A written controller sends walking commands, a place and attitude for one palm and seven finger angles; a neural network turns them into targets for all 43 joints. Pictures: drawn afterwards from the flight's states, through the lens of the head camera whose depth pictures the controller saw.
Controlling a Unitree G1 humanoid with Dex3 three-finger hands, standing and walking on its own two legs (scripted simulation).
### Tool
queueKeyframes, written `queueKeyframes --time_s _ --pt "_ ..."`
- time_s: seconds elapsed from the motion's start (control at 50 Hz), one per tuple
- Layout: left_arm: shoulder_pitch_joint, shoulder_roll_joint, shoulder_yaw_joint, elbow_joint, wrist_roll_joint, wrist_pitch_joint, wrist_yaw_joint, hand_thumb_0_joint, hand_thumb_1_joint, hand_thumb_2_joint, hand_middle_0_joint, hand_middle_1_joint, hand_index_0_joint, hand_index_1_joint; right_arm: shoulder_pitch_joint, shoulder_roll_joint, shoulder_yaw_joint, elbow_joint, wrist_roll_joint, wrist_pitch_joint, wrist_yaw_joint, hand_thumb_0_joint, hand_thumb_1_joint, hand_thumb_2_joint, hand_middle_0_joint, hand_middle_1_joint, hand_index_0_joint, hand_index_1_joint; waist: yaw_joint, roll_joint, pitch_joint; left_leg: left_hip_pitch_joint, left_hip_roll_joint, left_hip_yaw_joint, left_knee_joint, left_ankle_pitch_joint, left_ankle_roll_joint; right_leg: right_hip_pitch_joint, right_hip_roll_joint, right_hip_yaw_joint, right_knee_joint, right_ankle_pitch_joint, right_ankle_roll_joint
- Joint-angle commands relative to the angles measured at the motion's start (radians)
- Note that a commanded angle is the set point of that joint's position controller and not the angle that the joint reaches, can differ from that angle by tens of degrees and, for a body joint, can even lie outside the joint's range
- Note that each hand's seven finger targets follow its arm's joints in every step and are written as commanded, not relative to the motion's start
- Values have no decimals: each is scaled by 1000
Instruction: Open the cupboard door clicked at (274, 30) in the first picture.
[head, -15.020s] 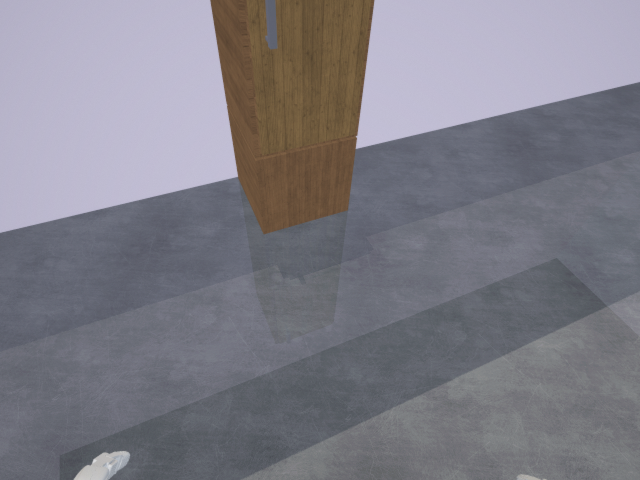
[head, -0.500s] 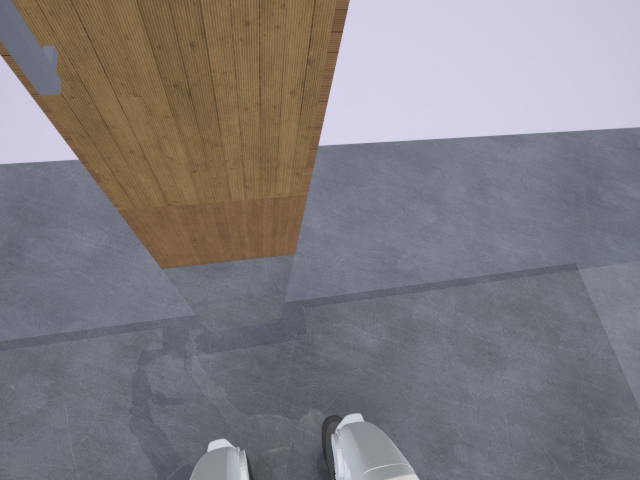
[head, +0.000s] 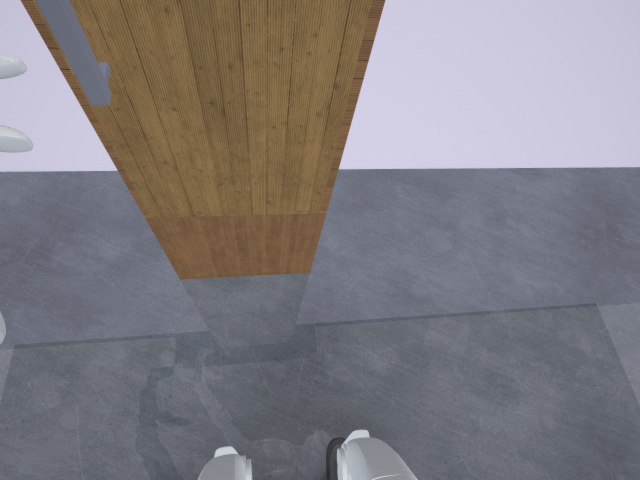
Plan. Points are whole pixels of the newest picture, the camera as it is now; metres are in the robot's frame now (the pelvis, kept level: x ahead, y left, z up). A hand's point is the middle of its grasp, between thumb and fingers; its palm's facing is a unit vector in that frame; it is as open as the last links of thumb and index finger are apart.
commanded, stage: move the hooked fingers beside the handle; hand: left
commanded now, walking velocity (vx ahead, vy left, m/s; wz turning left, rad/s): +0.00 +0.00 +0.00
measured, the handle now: (80, 37) +0.59 +0.23 +0.13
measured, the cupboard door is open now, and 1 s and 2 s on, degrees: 0 0 0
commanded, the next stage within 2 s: slide the fingers in behind the handle in 0.94 s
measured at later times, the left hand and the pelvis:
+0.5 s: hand out of the picture +0.52 +0.29 +0.14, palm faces +0.01 -1.00 +0.01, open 14.0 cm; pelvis -0.02 +0.00 -0.01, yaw -1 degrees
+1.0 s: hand (0, 80) +0.52 +0.29 +0.13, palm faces +0.02 -1.00 +0.00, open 14.0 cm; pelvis +0.00 +0.00 +0.00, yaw -1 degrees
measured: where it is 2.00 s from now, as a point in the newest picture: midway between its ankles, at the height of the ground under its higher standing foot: outside the picture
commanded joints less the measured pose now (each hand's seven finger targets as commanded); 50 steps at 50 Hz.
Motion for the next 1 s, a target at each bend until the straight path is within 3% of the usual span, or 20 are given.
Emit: queueKeyframes --time_s 0.0,0.02,0.04,0.1,0.14,0.18,0.22,0.28,0.36,0.46,0.52,0.58,0.68,0.7,0.76,0.8,0.82,0.84,0.86,0.98 --pt "-468 313 -6 -211 -14 -79 -14 0 -500 300 -300 -1200 -300 -1200 220 -196 -76 2 -4 -13 -23 0 -900 -900 200 300 200 300 -32 256 -488 380 -48 -39 -53 561 22 155 58 18 -26 377 -38" --pt "-468 329 0 -191 -14 -73 -16 0 -500 300 -300 -1200 -300 -1200 220 -198 -72 5 -3 -15 -26 0 -900 -900 200 300 200 300 -33 235 -466 355 -48 -41 -57 537 23 158 57 18 -30 365 -37" --pt "-472 296 -27 -169 -17 -63 -21 0 -500 300 -300 -1200 -300 -1200 218 -198 -70 3 -1 -17 -27 0 -900 -900 200 300 200 300 -43 219 -453 335 -50 -39 -63 505 26 157 57 17 -32 351 -36" --pt "-516 305 -41 -131 -17 -45 -29 0 -500 300 -300 -1200 -300 -1200 218 -203 -61 6 2 -26 -37 0 -900 -900 200 300 200 300 -58 214 -420 292 -51 -41 -69 438 30 141 54 18 -37 309 -35" --pt "-516 326 -30 -126 -9 -42 -24 0 -500 300 -300 -1200 -300 -1200 226 -203 -58 1 1 -32 -39 0 -900 -900 200 300 200 300 -54 202 -432 271 -51 -41 -71 415 33 149 54 19 -36 290 -35" --pt "-542 351 -17 -159 -1 -59 -16 0 -500 300 -300 -1200 -300 -1200 236 -203 -59 6 -4 -35 -41 0 -900 -900 200 300 200 300 -50 244 -482 306 -48 -46 -65 444 28 142 55 19 -28 292 -37" --pt "-543 390 13 -146 2 -66 -8 0 -500 300 -300 -1200 -300 -1200 246 -206 -57 10 -8 -36 -42 0 -900 -900 200 300 200 300 -52 211 -482 278 -44 -44 -57 433 30 154 56 21 -27 290 -35" --pt "-546 429 35 -140 4 -70 -6 0 -500 300 -300 -1200 -300 -1200 249 -208 -53 5 -6 -37 -40 0 -900 -900 200 300 200 300 -42 231 -491 252 -46 -39 -61 406 32 172 58 25 -24 279 -37" --pt "-509 436 33 -140 30 -62 -3 0 -500 300 -300 -1200 -300 -1200 267 -206 -55 3 -9 -33 -38 0 -900 -900 200 300 200 300 -29 273 -504 278 -46 -44 -63 435 28 147 59 16 -19 273 -41" --pt "-501 479 64 -103 22 -47 -13 0 -500 300 -300 -1200 -300 -1200 278 -214 -52 3 -8 -26 -40 0 -900 -900 200 300 200 300 -39 198 -463 218 -44 -40 -64 399 35 155 64 17 -25 262 -35" --pt "-519 459 37 -109 32 -47 -16 0 -500 300 -300 -1200 -300 -1200 284 -214 -52 9 -9 -28 -37 0 -900 -900 200 300 200 300 -44 238 -452 232 -39 -43 -64 395 31 121 65 12 -28 237 -36" --pt "-494 488 74 -163 25 -63 -21 0 -500 300 -300 -1200 -300 -1200 299 -215 -59 9 -12 -22 -34 0 -900 -900 200 300 200 300 -26 272 -545 313 -36 -51 -53 500 23 129 69 7 -10 295 -40" --pt "-457 363 20 -212 -7 -56 -38 0 -500 300 -300 -1200 -300 -1200 301 -211 -74 19 -16 -13 -20 0 -900 -900 200 300 200 300 -27 317 -544 438 -23 -72 -46 644 2 50 76 -11 -18 303 -41" --pt "-459 324 -3 -206 -15 -48 -40 0 -500 300 -300 -1200 -300 -1200 296 -209 -74 22 -16 -13 -16 0 -900 -900 200 300 200 300 -38 310 -519 436 -23 -67 -45 633 3 44 78 -12 -25 304 -39" --pt "-421 344 36 -239 -28 -40 -29 0 -500 300 -300 -1200 -300 -1200 294 -210 -78 9 -17 -8 -13 0 -900 -900 200 300 200 300 -17 299 -534 434 -27 -64 -47 668 8 81 77 -9 -21 339 -44" --pt "-436 299 0 -209 -27 -30 -14 0 -500 300 -300 -1200 -300 -1200 281 -202 -75 14 -16 -8 -10 0 -900 -900 200 300 200 300 -31 280 -454 397 -28 -62 -54 630 7 65 75 -14 -28 326 -40" --pt "-437 310 8 -224 -23 -33 -5 0 -500 300 -300 -1200 -300 -1200 279 -203 -78 10 -17 -8 -8 0 -900 -900 200 300 200 300 -28 276 -453 384 -30 -58 -54 612 10 76 74 -11 -28 328 -39" --pt "-431 315 11 -224 -20 -33 4 0 -500 300 -300 -1200 -300 -1200 275 -203 -76 4 -15 -9 -6 0 -900 -900 200 300 200 300 -24 269 -459 367 -34 -53 -54 594 14 99 74 -6 -25 338 -41" --pt "-431 360 49 -249 -17 -45 14 0 -500 300 -300 -1200 -300 -1200 277 -206 -78 1 -17 -8 -10 0 -900 -900 200 300 200 300 -13 263 -483 380 -34 -58 -53 627 13 119 73 -5 -19 358 -44" --pt "-418 326 31 -265 -21 -73 23 0 -500 300 -300 -1200 -300 -1200 256 -198 -81 -4 -13 -8 -7 0 -900 -900 200 300 200 300 -14 261 -518 408 -35 -52 -46 666 11 149 70 3 -15 404 -39"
